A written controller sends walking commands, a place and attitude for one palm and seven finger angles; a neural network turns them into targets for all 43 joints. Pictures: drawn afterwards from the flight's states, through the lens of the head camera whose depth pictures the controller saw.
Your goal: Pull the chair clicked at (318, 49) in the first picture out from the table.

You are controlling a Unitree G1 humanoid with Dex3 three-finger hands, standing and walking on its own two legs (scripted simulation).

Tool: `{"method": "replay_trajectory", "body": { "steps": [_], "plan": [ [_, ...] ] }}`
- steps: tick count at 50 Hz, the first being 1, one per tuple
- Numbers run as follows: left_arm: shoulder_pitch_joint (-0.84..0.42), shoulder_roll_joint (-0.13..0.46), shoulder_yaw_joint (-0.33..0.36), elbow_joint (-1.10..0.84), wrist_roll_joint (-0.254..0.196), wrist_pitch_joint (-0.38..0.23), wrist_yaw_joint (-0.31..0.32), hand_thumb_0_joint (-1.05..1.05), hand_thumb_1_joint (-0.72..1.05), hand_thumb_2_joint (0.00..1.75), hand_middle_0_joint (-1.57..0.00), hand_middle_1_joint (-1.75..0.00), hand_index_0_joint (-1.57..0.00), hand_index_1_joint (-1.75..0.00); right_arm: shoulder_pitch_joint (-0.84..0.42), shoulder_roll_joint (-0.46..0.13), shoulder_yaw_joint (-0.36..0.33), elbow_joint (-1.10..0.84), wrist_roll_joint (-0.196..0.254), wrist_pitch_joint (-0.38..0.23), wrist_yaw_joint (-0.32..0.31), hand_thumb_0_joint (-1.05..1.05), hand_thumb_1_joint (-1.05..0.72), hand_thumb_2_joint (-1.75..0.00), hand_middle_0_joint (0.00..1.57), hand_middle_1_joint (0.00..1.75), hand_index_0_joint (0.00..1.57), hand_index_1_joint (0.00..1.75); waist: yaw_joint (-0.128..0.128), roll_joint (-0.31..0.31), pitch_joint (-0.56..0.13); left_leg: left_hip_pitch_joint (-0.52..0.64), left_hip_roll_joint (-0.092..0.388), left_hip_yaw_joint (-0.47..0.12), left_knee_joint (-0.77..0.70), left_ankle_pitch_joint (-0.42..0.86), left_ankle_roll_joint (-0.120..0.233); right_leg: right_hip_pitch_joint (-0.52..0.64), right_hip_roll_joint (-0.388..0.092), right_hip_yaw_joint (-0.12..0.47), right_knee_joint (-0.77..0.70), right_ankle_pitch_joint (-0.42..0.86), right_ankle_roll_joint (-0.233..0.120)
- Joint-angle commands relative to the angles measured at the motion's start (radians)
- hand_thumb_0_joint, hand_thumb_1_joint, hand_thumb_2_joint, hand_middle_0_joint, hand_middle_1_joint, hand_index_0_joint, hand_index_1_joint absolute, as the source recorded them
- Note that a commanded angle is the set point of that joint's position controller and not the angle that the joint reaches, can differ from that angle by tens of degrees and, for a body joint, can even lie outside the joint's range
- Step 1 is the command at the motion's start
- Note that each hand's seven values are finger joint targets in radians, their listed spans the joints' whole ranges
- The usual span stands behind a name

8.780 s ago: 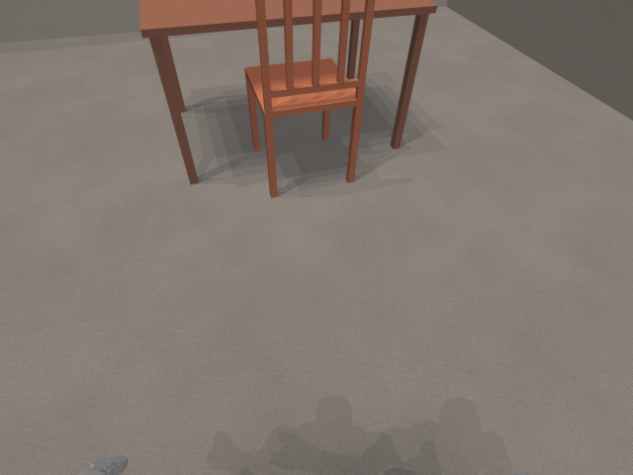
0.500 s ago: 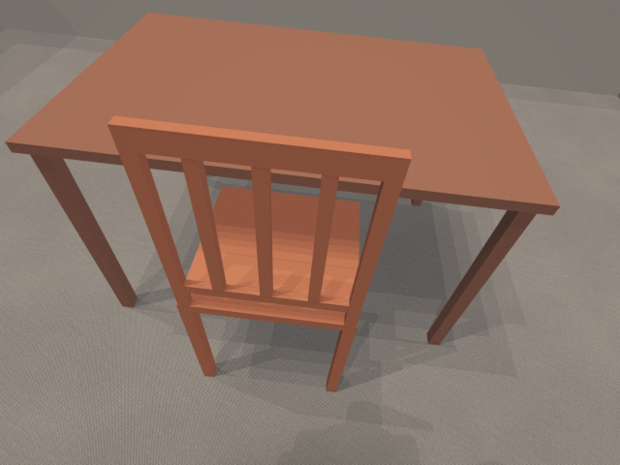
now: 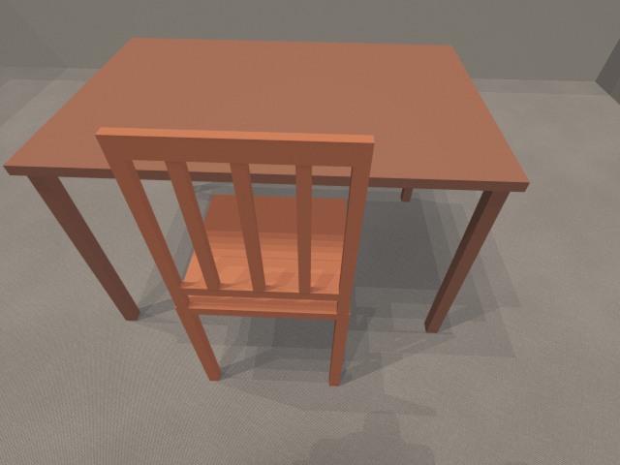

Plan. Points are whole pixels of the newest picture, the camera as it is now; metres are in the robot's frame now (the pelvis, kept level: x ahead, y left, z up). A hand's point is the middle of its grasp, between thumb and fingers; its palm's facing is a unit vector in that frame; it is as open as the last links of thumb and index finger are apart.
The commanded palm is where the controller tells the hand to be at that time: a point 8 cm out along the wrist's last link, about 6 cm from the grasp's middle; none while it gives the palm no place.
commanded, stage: come to a stop and stand still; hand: left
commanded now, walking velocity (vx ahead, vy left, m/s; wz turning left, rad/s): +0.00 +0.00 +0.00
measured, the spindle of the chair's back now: (250, 235) +0.53 +0.14 -0.06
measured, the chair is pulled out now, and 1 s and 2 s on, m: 0.00 0.00 0.00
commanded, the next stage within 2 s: look again from close up in 0.74 s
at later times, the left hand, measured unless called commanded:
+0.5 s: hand out of the picture -0.02 +0.13 -0.18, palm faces +0.05 -0.99 -0.15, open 7.3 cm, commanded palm none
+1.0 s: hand out of the picture +0.01 +0.14 -0.18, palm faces +0.00 -0.98 -0.18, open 7.3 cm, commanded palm none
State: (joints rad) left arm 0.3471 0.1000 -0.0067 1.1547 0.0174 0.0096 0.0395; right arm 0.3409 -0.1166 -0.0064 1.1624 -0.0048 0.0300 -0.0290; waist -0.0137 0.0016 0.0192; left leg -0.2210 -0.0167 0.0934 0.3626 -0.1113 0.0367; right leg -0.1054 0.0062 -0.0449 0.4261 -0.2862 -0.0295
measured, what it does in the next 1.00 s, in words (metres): stands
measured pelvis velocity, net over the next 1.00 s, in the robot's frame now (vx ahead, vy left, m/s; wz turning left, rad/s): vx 0.04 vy -0.01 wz -0.01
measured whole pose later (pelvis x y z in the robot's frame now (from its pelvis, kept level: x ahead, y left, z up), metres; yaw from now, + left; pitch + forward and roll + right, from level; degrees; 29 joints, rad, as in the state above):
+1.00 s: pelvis +0.04 -0.01 -0.01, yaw +0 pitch -1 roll -1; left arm 0.36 0.11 -0.02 1.10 0.02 -0.05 0.05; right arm 0.28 -0.17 0.00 1.07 -0.01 -0.02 -0.03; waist -0.02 0.03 0.04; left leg -0.28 0.03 0.03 0.58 -0.29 0.01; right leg -0.10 0.06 -0.05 0.47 -0.36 -0.05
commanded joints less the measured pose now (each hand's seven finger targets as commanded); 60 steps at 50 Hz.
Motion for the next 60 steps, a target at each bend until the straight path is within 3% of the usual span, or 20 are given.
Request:
{"method": "replay_trajectory", "body": {
  "steps": [1,5,6,18,24,31,41,42,43,44,45,46,47,49,51,55,56,60],
  "plan": [
    [0.096,0.092,0.024,-0.011,-0.005,-0.008,0.012,0.0,0.9,0.9,-0.2,-0.3,-0.2,-0.3,0.054,-0.069,-0.012,-0.027,-0.005,-0.01,-0.006,0.0,-0.9,-0.9,0.2,0.3,0.2,0.3,0.01,-0.006,0.132,0.022,0.103,-0.168,-0.101,-0.253,-0.013,-0.217,-0.1,0.124,-0.163,-0.184,-0.015],
    [0.1,0.077,0.022,-0.01,-0.008,-0.014,0.012,0.0,0.9,0.9,-0.2,-0.3,-0.2,-0.3,0.077,-0.057,-0.01,-0.02,-0.007,-0.017,-0.009,0.0,-0.9,-0.9,0.2,0.3,0.2,0.3,0.003,0.001,0.097,0.055,0.103,-0.16,-0.074,-0.182,-0.016,-0.224,-0.109,0.132,-0.154,-0.143,-0.02],
    [0.1,0.074,0.021,-0.009,-0.008,-0.015,0.012,0.0,0.9,0.9,-0.2,-0.3,-0.2,-0.3,0.073,-0.052,-0.009,-0.018,-0.004,-0.017,-0.009,0.0,-0.9,-0.9,0.2,0.3,0.2,0.3,0.007,-0.006,0.117,0.042,0.104,-0.16,-0.073,-0.184,-0.014,-0.227,-0.104,0.13,-0.159,-0.138,-0.019],
    [0.115,0.06,0.01,0.008,-0.012,-0.033,0.019,0.0,0.9,0.9,-0.2,-0.3,-0.2,-0.3,0.068,-0.049,0.003,-0.01,-0.001,-0.04,-0.016,0.0,-0.9,-0.9,0.2,0.3,0.2,0.3,0.008,-0.006,0.058,0.086,0.124,-0.144,-0.016,0.064,-0.006,-0.134,-0.113,0.122,-0.134,0.125,-0.012],
    [0.112,0.064,0.01,0.007,-0.011,-0.036,0.021,0.0,0.9,0.9,-0.2,-0.3,-0.2,-0.3,0.045,-0.057,0.005,-0.011,0.0,-0.043,-0.019,0.0,-0.9,-0.9,0.2,0.3,0.2,0.3,0.008,-0.021,0.051,0.097,0.126,-0.139,0.0,0.111,-0.005,-0.103,-0.117,0.119,-0.128,0.217,-0.007],
    [0.105,0.073,0.011,0.004,-0.009,-0.033,0.021,0.0,0.9,0.9,-0.2,-0.3,-0.2,-0.3,0.025,-0.063,0.008,-0.012,0.0,-0.038,-0.017,0.0,-0.9,-0.9,0.2,0.3,0.2,0.3,0.013,-0.017,0.097,0.083,0.123,-0.137,-0.005,0.079,-0.007,-0.107,-0.116,0.11,-0.144,0.187,-0.005],
    [0.091,0.089,0.014,0.002,-0.011,-0.034,0.018,0.0,0.9,0.9,-0.2,-0.3,-0.2,-0.3,0.008,-0.079,0.009,-0.021,-0.001,-0.039,-0.021,0.0,-0.9,-0.9,0.2,0.3,0.2,0.3,0.014,-0.013,0.064,0.1,0.121,-0.131,0.012,0.114,-0.009,-0.06,-0.124,0.105,-0.137,0.284,-0.002],
    [0.146,0.12,0.007,-0.01,0.015,-0.074,0.046,0.0,0.9,0.9,-0.2,-0.3,-0.2,-0.3,-0.102,-0.115,0.007,-0.104,0.002,-0.065,0.0,0.0,-0.9,-0.9,0.2,0.3,0.2,0.3,0.05,-0.075,0.103,-0.023,0.102,-0.073,0.268,0.075,-0.028,-0.108,-0.175,0.189,-0.132,0.753,0.066],
    [0.099,0.153,0.018,-0.062,0.009,-0.08,0.04,0.0,0.9,0.9,-0.2,-0.3,-0.2,-0.3,-0.04,-0.075,0.004,-0.137,-0.004,-0.053,0.007,0.0,-0.9,-0.9,0.2,0.3,0.2,0.3,-0.012,-0.093,0.069,-0.093,0.069,-0.103,0.282,-0.188,-0.012,-0.053,-0.213,0.182,-0.083,0.754,0.034],
    [0.07,0.141,0.013,-0.078,0.007,-0.081,0.031,0.0,0.9,0.9,-0.2,-0.3,-0.2,-0.3,-0.024,-0.069,-0.002,-0.125,-0.009,-0.05,0.005,0.0,-0.9,-0.9,0.2,0.3,0.2,0.3,-0.018,-0.034,0.05,-0.094,0.066,-0.087,0.278,-0.211,-0.007,-0.037,-0.21,0.167,-0.058,0.741,-0.01],
    [0.058,0.147,0.011,-0.088,0.005,-0.083,0.028,0.0,0.9,0.9,-0.2,-0.3,-0.2,-0.3,0.001,-0.066,0.0,-0.123,-0.008,-0.052,0.008,0.0,-0.9,-0.9,0.2,0.3,0.2,0.3,-0.031,-0.052,0.002,-0.091,0.068,-0.077,0.259,-0.182,-0.012,-0.011,-0.19,0.147,-0.046,0.677,-0.047],
    [0.059,0.152,0.02,-0.11,0.004,-0.087,0.028,0.0,0.9,0.9,-0.2,-0.3,-0.2,-0.3,0.016,-0.073,0.005,-0.131,-0.011,-0.054,0.01,0.0,-0.9,-0.9,0.2,0.3,0.2,0.3,-0.027,-0.031,-0.046,-0.064,0.056,-0.057,0.236,-0.133,-0.014,0.033,-0.183,0.133,-0.006,0.785,-0.06],
    [0.062,0.154,0.019,-0.115,-0.001,-0.086,0.026,0.0,0.9,0.9,-0.2,-0.3,-0.2,-0.3,0.025,-0.072,0.007,-0.138,-0.009,-0.057,0.008,0.0,-0.9,-0.9,0.2,0.3,0.2,0.3,-0.029,-0.066,-0.084,-0.033,0.052,-0.073,0.21,-0.091,-0.01,0.054,-0.168,0.124,0.026,0.788,-0.062],
    [0.067,0.13,0.017,-0.124,-0.005,-0.075,0.026,0.0,0.9,0.9,-0.2,-0.3,-0.2,-0.3,0.028,-0.095,0.006,-0.144,-0.008,-0.064,0.0,0.0,-0.9,-0.9,0.2,0.3,0.2,0.3,-0.02,-0.08,-0.065,0.007,0.084,-0.101,0.18,0.05,0.003,0.002,-0.133,0.112,0.042,0.671,-0.048],
    [0.074,0.125,0.014,-0.122,-0.006,-0.059,0.024,0.0,0.9,0.9,-0.2,-0.3,-0.2,-0.3,0.011,-0.102,0.008,-0.132,-0.006,-0.067,-0.005,0.0,-0.9,-0.9,0.2,0.3,0.2,0.3,0.0,0.022,-0.015,0.016,0.097,-0.115,0.174,0.16,0.011,-0.037,-0.108,0.104,0.036,0.523,-0.035],
    [0.061,0.131,0.009,-0.13,-0.005,-0.036,0.018,0.0,0.9,0.9,-0.2,-0.3,-0.2,-0.3,-0.015,-0.119,0.009,-0.139,-0.005,-0.056,-0.003,0.0,-0.9,-0.9,0.2,0.3,0.2,0.3,0.01,-0.003,0.088,-0.032,0.105,-0.151,0.11,0.035,0.018,-0.104,-0.081,0.105,-0.02,0.168,-0.029],
    [0.062,0.132,0.01,-0.133,-0.001,-0.035,0.018,0.0,0.9,0.9,-0.2,-0.3,-0.2,-0.3,-0.017,-0.119,0.01,-0.137,-0.006,-0.057,-0.002,0.0,-0.9,-0.9,0.2,0.3,0.2,0.3,0.016,-0.018,0.11,-0.05,0.106,-0.16,0.097,0.029,0.023,-0.109,-0.075,0.103,-0.028,0.136,-0.027],
    [0.047,0.144,0.009,-0.141,-0.003,-0.022,0.013,0.0,0.9,0.9,-0.2,-0.3,-0.2,-0.3,-0.025,-0.143,0.008,-0.139,-0.008,-0.054,0.001,0.0,-0.9,-0.9,0.2,0.3,0.2,0.3,0.019,0.026,0.108,-0.053,0.113,-0.195,0.026,-0.094,0.031,-0.119,-0.066,0.09,-0.029,-0.029,-0.02]
  ]
}}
